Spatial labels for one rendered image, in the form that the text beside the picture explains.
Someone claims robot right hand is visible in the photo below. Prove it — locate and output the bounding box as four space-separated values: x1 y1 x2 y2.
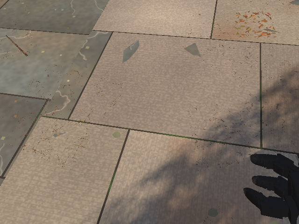
243 153 299 224

